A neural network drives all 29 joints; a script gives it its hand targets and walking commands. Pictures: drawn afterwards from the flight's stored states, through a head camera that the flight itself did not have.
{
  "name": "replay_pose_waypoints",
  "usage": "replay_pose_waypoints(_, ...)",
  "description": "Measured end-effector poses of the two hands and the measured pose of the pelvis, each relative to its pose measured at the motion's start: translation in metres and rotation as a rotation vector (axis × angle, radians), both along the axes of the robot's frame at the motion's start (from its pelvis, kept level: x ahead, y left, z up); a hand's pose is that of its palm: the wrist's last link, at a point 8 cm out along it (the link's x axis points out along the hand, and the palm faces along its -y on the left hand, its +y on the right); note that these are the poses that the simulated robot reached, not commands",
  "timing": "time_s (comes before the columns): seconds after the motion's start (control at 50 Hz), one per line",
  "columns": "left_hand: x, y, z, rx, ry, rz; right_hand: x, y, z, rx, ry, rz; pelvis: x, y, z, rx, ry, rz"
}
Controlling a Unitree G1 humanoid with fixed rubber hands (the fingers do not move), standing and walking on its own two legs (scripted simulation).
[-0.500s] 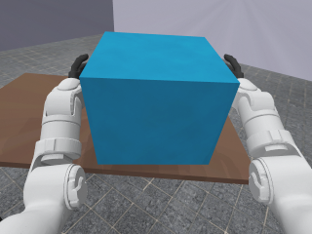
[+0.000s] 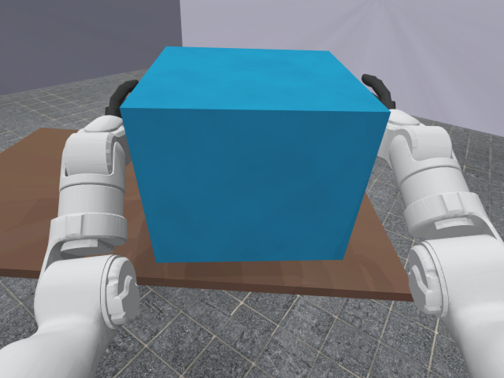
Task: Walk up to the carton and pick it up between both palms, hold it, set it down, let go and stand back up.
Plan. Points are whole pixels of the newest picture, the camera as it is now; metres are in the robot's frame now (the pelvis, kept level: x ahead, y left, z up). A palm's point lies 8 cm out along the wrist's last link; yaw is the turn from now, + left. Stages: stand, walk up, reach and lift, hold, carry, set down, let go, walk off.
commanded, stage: reach and lift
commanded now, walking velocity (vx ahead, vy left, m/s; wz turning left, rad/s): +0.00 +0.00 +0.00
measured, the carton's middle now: (250, 147) +0.41 +0.00 +0.25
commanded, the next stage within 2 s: hold in 0.56 s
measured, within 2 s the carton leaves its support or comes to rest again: neither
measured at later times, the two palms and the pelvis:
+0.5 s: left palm (117, 119) +0.38 +0.20 +0.31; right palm (382, 110) +0.37 -0.18 +0.34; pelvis +0.00 +0.00 +0.00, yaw +0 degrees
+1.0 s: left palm (109, 108) +0.36 +0.20 +0.33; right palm (390, 93) +0.36 -0.18 +0.36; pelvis +0.00 -0.01 +0.00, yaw +0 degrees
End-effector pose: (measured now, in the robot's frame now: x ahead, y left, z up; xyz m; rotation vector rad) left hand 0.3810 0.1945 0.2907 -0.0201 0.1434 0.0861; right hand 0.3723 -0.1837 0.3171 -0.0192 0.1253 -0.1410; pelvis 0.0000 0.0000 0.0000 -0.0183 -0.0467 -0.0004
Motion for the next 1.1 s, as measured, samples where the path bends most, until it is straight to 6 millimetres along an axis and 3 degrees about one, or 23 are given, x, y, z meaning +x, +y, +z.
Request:
replay_pose_waypoints(0.6,-0.002,0.002,0.02,0.015,0.001,-0.005,0.0,0.002,0.024,-0.006,0.002,0.004,0.003,-0.003,0.0,-0.003,0.012,0.004)
replay_pose_waypoints(1.1,-0.02,-0.001,0.043,0.033,0.009,0.007,-0.01,-0.001,0.051,0.01,0.012,0.017,-0.001,-0.008,-0.001,-0.001,0.014,0.004)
